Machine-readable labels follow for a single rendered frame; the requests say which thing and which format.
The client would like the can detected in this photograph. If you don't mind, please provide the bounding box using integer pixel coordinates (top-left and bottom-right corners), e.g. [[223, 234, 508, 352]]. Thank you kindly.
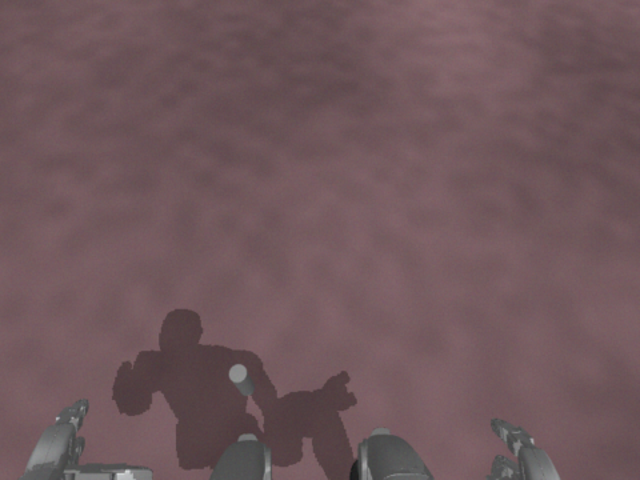
[[229, 364, 255, 396]]

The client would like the left robot hand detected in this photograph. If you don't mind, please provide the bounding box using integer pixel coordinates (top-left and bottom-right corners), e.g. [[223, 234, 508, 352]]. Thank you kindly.
[[24, 399, 153, 480]]

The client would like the right robot hand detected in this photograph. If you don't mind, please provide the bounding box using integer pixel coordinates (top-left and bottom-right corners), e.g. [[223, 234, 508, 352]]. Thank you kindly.
[[486, 418, 561, 480]]

